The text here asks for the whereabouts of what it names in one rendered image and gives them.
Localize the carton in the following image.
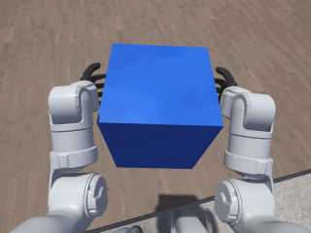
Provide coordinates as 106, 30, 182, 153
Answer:
96, 44, 224, 169

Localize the left robot forearm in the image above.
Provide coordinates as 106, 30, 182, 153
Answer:
48, 81, 100, 208

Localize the right robot hand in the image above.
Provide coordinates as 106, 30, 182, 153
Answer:
214, 67, 237, 105

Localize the robot right upper arm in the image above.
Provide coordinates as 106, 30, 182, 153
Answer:
214, 178, 311, 233

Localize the right robot forearm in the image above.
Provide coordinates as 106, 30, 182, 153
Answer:
220, 85, 276, 212

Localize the left robot hand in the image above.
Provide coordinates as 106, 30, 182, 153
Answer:
80, 62, 107, 106

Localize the robot left upper arm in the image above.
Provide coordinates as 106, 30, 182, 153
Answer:
10, 172, 109, 233

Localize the robot right thigh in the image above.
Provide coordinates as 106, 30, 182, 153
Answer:
168, 209, 208, 233

